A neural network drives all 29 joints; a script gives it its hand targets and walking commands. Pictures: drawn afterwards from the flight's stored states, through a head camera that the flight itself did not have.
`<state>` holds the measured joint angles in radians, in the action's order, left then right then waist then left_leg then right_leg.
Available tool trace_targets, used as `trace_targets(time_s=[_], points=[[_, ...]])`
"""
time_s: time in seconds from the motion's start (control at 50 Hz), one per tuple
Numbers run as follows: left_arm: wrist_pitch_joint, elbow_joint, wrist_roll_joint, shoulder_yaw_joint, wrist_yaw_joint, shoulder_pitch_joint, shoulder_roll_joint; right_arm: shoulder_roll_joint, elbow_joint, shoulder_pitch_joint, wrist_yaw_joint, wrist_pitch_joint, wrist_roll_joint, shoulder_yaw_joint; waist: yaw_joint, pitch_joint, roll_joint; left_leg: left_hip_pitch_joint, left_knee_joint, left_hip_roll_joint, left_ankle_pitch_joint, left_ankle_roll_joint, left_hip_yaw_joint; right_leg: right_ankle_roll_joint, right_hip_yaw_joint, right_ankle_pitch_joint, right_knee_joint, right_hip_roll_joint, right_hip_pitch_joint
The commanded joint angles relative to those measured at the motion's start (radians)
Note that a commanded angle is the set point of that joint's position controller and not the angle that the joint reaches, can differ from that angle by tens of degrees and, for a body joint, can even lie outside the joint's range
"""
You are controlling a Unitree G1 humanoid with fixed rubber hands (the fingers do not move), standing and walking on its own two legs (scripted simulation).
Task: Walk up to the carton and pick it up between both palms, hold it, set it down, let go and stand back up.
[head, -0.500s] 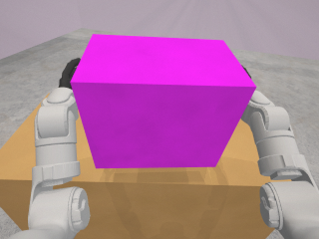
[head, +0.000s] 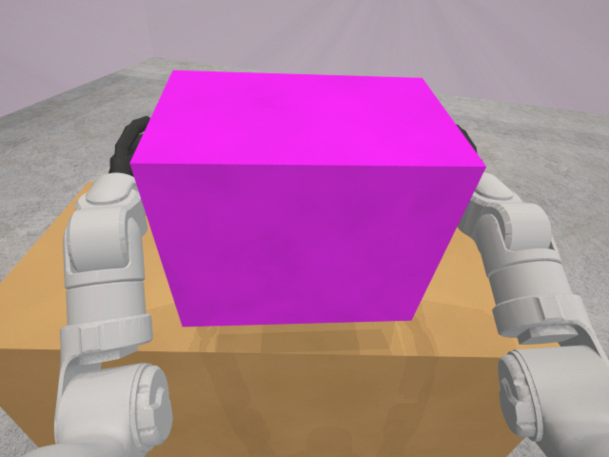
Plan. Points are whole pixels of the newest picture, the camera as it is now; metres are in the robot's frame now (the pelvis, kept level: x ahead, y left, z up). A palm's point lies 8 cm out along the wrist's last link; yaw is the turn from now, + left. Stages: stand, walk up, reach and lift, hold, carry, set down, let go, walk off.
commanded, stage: hold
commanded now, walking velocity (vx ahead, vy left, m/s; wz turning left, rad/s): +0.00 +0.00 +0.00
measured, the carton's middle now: (300, 204) +0.37 +0.01 +0.21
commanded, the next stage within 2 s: none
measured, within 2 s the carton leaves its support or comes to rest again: neither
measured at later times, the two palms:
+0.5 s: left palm (128, 181) +0.35 +0.21 +0.25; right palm (460, 181) +0.36 -0.19 +0.25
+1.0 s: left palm (129, 181) +0.35 +0.21 +0.25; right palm (461, 181) +0.36 -0.19 +0.25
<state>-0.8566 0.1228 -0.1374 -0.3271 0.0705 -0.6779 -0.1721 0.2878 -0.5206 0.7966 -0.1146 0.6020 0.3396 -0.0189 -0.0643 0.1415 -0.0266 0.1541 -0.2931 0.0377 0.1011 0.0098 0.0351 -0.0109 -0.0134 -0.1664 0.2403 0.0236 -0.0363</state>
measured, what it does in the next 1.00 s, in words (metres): stands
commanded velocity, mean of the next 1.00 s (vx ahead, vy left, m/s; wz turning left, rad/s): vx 0.00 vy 0.00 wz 0.00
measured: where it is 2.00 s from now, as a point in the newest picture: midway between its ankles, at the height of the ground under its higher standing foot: outside the picture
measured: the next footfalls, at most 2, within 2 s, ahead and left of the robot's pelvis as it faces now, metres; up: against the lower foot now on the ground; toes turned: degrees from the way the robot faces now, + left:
none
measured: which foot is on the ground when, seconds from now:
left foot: down 0.00-1.00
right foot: down 0.00-1.00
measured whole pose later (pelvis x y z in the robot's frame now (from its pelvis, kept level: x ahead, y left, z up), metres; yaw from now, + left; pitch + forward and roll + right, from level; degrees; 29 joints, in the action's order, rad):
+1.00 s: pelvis +0.00 +0.00 +0.00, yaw +0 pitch -2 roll -1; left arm -0.85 0.13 -0.14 -0.32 0.07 -0.69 -0.18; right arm 0.29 -0.52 0.80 -0.11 0.60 0.34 -0.03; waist -0.07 0.14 -0.03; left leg 0.16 -0.29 0.04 0.10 0.01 0.03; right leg -0.01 -0.01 -0.16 0.24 0.02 -0.04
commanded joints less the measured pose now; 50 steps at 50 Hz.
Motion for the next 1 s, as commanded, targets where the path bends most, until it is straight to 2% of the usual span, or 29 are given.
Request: trace_targets(time_s=[0.0, 0.38, 0.98], points=[[0.064, -0.146, 0.185, 0.406, 0.146, -0.699, 0.427, -0.501, 0.361, 0.831, 0.137, -0.066, 0.142, 0.249, -0.007, 0.361, 0.035, -0.243, -0.021, -0.058, -0.17, -0.006, -0.023, 0.038, 0.025, 0.256, -0.025, 0.022, -0.058], [0.06, -0.167, 0.191, 0.418, 0.132, -0.702, 0.439, -0.468, 0.334, 0.827, 0.156, -0.07, 0.144, 0.235, -0.006, 0.367, 0.071, -0.269, -0.026, -0.047, -0.2, 0.013, -0.031, 0.019, 0.015, 0.2, -0.029, 0.034, -0.089], [0.061, -0.159, 0.185, 0.409, 0.14, -0.698, 0.43, -0.485, 0.348, 0.826, 0.146, -0.068, 0.146, 0.245, -0.005, 0.365, 0.052, -0.255, -0.025, -0.054, -0.191, 0.003, -0.026, 0.03, 0.02, 0.238, -0.025, 0.028, -0.067]])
